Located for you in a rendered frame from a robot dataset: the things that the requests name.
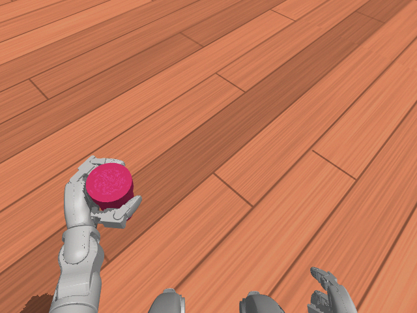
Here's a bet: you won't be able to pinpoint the right robot hand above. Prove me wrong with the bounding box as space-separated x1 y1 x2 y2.
307 267 357 313

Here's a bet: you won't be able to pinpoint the left robot hand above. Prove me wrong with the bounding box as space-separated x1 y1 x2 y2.
64 155 142 229

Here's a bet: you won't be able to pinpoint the left robot arm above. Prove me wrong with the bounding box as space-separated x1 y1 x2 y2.
49 225 104 313

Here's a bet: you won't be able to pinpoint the cup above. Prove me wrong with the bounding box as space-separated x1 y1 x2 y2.
86 163 134 220

